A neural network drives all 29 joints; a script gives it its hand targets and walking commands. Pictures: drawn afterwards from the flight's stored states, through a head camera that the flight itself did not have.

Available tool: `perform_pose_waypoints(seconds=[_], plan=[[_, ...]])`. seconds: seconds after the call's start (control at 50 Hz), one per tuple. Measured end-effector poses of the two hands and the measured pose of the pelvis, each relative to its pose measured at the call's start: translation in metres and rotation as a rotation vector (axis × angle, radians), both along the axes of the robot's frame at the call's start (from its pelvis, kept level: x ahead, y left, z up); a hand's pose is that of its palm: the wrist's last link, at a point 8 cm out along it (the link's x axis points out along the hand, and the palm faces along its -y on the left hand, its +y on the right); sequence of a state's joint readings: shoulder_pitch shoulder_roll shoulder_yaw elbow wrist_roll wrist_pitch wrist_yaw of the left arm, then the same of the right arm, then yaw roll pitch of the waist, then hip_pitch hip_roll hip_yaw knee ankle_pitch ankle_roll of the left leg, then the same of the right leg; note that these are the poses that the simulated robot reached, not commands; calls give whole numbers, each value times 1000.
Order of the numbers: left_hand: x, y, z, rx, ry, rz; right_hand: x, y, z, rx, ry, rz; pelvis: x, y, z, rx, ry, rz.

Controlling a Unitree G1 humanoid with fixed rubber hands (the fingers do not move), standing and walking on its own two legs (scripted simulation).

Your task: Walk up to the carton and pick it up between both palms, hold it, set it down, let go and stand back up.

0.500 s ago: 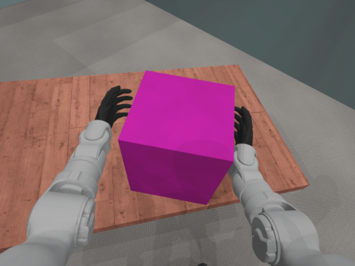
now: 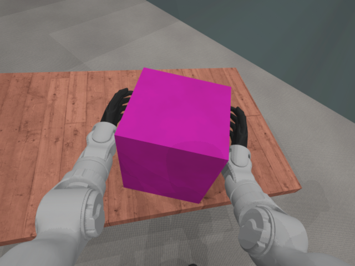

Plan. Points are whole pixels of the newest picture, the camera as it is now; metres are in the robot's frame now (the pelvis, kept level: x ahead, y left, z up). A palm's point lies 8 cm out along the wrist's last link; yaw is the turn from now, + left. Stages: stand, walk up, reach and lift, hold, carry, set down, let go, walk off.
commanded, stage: reach and lift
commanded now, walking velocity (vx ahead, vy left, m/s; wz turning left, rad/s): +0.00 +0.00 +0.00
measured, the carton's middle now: (173, 140) +0.40 -0.03 +0.01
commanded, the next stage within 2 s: none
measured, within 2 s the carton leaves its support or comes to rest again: leaves its support in 1.04 s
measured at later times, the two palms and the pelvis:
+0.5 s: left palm (112, 119) +0.44 +0.11 +0.05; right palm (238, 142) +0.36 -0.18 +0.05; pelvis +0.00 +0.00 +0.00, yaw +0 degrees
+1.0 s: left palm (115, 120) +0.43 +0.11 +0.05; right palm (241, 145) +0.35 -0.18 +0.05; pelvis +0.00 -0.01 +0.00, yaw +0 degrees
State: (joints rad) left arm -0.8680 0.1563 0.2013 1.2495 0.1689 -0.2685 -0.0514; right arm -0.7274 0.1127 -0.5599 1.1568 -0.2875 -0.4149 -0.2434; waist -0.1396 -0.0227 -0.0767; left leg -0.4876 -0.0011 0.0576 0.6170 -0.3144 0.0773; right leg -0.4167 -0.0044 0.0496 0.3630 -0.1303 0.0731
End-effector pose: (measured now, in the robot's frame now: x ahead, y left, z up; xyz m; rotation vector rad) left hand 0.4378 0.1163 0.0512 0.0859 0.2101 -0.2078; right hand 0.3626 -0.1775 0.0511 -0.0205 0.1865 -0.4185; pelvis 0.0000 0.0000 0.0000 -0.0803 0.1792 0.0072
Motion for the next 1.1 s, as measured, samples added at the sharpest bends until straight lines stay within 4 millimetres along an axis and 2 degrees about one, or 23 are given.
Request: perform_pose_waypoints(seconds=[0.84, 1.1], plan=[[0, -3, 0, 0, -3, -2, -4, -2, -3, 11, -28, -8, 1, -5, 1, 8, 2, 1], [-10, -14, 8, -10, -67, -14, -18, -11, 2, 12, -110, -28, -7, -11, 4, 16, 3, 2]])
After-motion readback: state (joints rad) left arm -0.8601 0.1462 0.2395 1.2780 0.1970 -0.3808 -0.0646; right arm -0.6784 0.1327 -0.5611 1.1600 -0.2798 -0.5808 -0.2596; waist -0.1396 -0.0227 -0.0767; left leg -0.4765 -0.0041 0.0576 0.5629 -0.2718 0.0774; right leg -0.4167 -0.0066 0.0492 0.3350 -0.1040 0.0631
